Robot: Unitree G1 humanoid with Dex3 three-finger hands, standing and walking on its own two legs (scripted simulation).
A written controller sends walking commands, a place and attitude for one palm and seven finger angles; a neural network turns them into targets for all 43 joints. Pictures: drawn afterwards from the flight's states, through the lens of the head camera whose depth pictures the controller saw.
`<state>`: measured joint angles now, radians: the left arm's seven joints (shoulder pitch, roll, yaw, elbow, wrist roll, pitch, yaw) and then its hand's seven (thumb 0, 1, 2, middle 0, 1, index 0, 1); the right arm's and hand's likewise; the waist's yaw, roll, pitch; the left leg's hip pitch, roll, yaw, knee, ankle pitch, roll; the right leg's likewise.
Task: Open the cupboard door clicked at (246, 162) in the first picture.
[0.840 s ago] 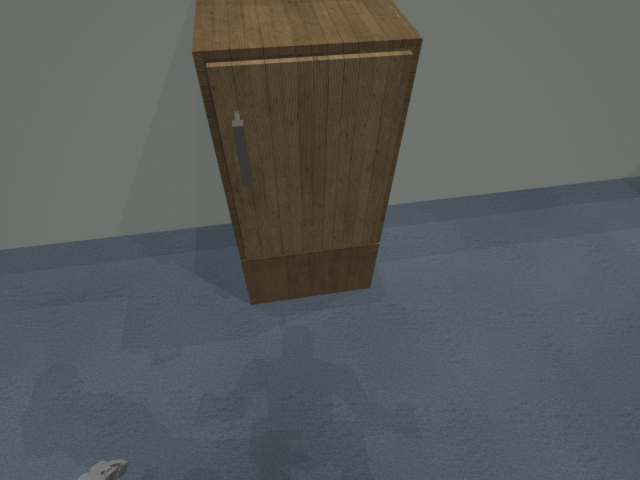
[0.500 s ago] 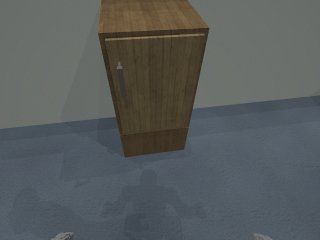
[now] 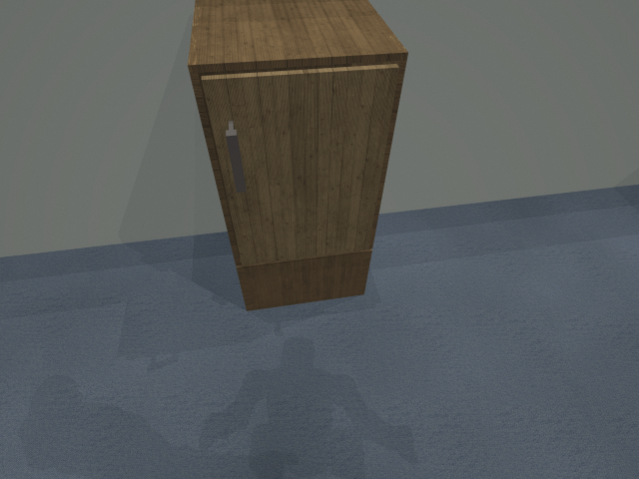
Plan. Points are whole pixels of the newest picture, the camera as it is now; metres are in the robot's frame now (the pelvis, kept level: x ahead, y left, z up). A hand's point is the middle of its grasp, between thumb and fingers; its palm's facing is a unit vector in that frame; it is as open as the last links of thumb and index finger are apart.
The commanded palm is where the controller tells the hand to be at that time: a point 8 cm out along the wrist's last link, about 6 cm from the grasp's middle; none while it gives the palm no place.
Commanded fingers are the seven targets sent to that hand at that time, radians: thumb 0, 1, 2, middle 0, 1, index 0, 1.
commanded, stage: look at it before walking up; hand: left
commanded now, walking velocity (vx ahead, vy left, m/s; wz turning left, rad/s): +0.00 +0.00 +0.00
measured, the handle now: (236, 157) +0.76 +0.23 -0.05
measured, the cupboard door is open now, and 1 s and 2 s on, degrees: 0 0 0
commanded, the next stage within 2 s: turn to face it in 0.60 s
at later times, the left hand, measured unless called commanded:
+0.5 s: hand out of the picture +0.06 +0.24 -0.16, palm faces -0.02 -0.95 -0.32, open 7.4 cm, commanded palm none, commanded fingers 0.00 0.90 0.90 -0.20 -0.30 -0.20 -0.30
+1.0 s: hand out of the picture +0.04 +0.22 -0.17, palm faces +0.04 -0.96 -0.29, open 7.4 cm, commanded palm none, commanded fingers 0.00 0.90 0.90 -0.20 -0.30 -0.20 -0.30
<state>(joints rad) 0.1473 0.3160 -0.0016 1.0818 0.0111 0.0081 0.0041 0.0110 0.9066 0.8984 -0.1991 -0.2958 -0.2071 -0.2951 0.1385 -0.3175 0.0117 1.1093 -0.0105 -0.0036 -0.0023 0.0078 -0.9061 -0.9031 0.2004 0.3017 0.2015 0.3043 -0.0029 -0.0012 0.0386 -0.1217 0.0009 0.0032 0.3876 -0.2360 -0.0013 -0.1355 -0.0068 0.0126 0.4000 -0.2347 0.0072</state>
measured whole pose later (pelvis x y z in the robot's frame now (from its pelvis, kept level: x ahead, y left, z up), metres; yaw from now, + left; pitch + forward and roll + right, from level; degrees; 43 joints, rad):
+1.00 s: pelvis -0.02 +0.00 +0.00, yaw +3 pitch -1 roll +0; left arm 0.16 0.26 0.01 1.05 0.01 0.03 0.02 0.01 0.91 0.90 -0.20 -0.30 -0.21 -0.29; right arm 0.17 -0.26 0.01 1.08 -0.01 0.02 0.00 0.01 -0.91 -0.90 0.20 0.30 0.20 0.30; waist 0.00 0.01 0.04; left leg -0.20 -0.01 -0.04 0.46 -0.24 -0.01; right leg -0.19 -0.02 -0.03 0.47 -0.26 0.01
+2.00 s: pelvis +0.09 -0.03 -0.02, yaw +9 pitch +0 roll +0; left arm 0.21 0.19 0.07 1.05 0.03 -0.02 -0.03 0.01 0.92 0.90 -0.19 -0.30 -0.20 -0.29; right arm 0.45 -0.14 -0.04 1.15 -0.03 -0.02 -0.01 0.01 -0.91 -0.90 0.20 0.30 0.20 0.30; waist -0.05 0.01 0.05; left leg -0.10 0.12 0.10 0.60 -0.45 -0.04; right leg -0.37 -0.07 -0.11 0.56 -0.19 -0.01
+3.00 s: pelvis +0.23 -0.09 +0.00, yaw +11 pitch +0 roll +3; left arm 0.24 0.16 0.04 0.99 0.03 0.01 0.03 0.01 0.91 0.90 -0.20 -0.30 -0.21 -0.30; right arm 0.24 -0.23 -0.06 1.03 -0.02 0.07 0.01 0.01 -0.91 -0.90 0.19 0.30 0.20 0.30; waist 0.02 0.01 0.05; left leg -0.36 0.02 0.03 0.90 -0.40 -0.04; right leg -0.26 -0.09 -0.08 0.47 -0.21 -0.01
